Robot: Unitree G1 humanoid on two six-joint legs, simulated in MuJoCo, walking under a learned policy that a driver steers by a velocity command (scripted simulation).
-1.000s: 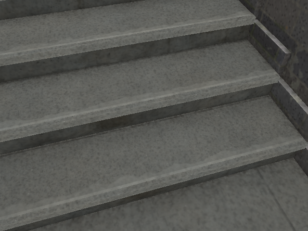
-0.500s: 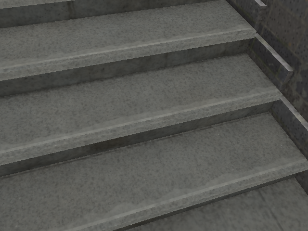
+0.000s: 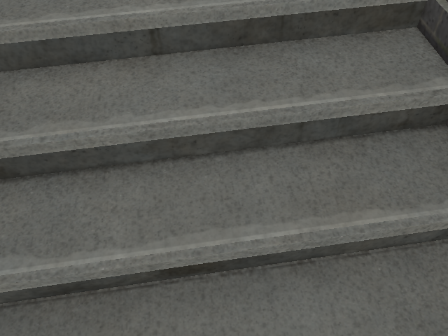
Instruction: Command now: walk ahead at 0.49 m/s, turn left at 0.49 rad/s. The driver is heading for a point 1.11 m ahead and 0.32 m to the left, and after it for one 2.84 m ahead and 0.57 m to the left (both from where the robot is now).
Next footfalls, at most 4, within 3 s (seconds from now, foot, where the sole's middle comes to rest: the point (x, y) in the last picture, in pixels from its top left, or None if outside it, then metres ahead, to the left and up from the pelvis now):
0.40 left None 0.41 0.14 -0.63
1.32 right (250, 212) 0.72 -0.02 -0.48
1.92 left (119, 101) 1.01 0.35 -0.33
2.46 right None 1.36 0.31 -0.18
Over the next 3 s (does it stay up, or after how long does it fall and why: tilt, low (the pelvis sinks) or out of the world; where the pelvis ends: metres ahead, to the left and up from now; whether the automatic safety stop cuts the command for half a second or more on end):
stays up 1.45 0.46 0.61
